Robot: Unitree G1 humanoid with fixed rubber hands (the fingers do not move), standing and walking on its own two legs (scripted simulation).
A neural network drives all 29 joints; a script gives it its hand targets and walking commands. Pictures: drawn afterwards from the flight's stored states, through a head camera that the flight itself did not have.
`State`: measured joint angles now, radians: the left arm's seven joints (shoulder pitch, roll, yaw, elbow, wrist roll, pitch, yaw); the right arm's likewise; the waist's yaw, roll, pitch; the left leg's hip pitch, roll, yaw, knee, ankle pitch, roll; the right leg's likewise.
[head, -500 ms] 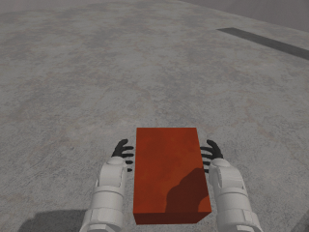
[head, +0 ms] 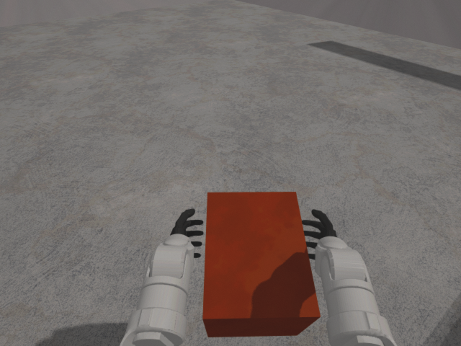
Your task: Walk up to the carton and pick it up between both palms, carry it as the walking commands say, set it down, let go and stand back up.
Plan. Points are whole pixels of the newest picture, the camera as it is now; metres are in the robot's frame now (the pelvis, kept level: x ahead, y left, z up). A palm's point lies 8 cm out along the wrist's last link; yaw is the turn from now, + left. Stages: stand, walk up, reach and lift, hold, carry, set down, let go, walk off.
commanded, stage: reach and lift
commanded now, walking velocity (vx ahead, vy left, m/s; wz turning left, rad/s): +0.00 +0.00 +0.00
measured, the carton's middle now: (252, 264) +0.31 -0.01 -0.04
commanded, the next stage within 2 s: hold in 0.46 s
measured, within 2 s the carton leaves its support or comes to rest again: neither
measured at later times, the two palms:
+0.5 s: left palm (176, 254) +0.28 +0.13 +0.04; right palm (329, 252) +0.28 -0.15 +0.04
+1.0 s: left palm (173, 254) +0.28 +0.13 +0.04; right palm (326, 258) +0.27 -0.14 +0.04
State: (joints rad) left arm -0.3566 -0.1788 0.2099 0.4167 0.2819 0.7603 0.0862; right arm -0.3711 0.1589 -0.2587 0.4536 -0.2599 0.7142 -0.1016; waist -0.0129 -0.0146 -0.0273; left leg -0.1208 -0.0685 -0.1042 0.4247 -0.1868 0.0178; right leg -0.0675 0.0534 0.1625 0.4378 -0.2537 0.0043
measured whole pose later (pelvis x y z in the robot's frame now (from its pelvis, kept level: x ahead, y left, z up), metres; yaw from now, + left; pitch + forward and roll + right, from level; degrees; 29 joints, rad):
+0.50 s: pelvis +0.00 -0.01 +0.00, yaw +1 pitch -7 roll +0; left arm -0.30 -0.16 0.19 0.36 0.27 0.77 0.04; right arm -0.32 0.17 -0.23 0.42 -0.24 0.72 -0.11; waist 0.00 -0.01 -0.04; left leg -0.12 -0.06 -0.13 0.44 -0.19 0.00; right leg -0.06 0.07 0.13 0.45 -0.25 -0.01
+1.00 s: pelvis -0.01 +0.01 +0.00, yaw +0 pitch -8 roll +0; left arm -0.30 -0.16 0.15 0.35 0.26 0.78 0.07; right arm -0.30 0.16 -0.23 0.38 -0.24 0.73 -0.10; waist -0.01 -0.02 -0.02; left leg -0.12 -0.07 -0.10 0.45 -0.19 0.03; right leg -0.06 0.05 0.16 0.45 -0.25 0.01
